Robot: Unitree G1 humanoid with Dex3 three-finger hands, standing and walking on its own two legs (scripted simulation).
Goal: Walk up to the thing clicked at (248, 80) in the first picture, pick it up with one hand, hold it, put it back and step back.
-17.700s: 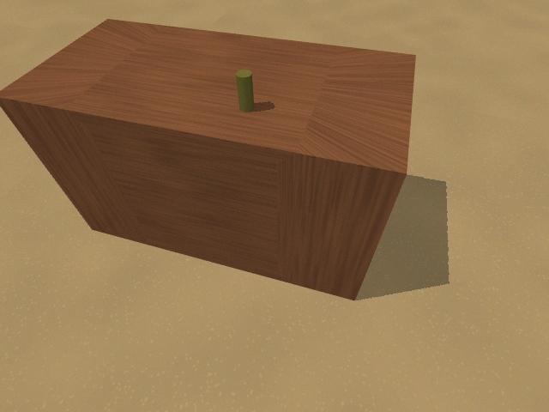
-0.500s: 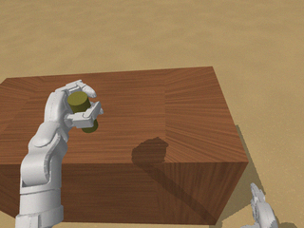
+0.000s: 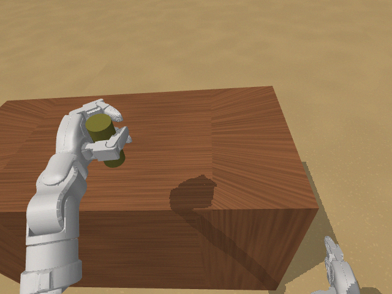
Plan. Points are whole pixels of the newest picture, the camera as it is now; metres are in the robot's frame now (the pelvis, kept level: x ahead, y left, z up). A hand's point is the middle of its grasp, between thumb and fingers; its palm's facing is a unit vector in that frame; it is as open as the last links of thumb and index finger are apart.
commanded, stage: hold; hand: left
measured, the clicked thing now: (107, 142) +0.34 +0.17 +0.19
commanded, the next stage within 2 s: crouch in 0.38 s
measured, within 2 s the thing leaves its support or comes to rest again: neither
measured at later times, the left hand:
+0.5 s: hand (114, 133) +0.34 +0.15 +0.21, palm faces +0.01 -1.00 -0.02, open 5.5 cm
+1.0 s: hand (133, 139) +0.40 +0.15 +0.14, palm faces +0.04 -1.00 +0.01, open 5.5 cm
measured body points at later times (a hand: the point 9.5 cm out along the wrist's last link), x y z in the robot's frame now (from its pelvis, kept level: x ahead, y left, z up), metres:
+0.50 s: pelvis +0.00 +0.00 +0.00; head -0.03 -0.03 +0.45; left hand +0.33 +0.21 +0.22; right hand +0.17 -0.26 -0.07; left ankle +0.02 +0.12 -0.74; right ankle +0.00 -0.13 -0.74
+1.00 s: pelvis -0.01 +0.00 +0.00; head +0.00 -0.01 +0.45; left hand +0.39 +0.20 +0.15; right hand +0.15 -0.26 -0.08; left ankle +0.02 +0.12 -0.74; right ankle +0.00 -0.13 -0.74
